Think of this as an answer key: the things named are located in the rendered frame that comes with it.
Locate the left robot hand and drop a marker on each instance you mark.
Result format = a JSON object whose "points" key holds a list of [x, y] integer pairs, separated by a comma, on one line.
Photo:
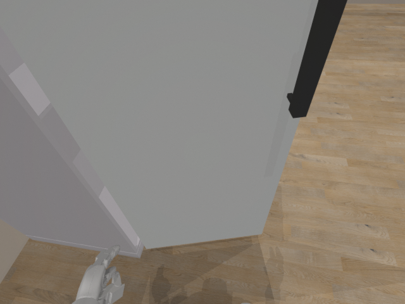
{"points": [[93, 284]]}

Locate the handle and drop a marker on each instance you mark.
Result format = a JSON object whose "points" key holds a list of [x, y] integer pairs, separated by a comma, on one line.
{"points": [[324, 26]]}

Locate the fridge door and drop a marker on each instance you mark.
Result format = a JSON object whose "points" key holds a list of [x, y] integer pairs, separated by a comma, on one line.
{"points": [[180, 106]]}

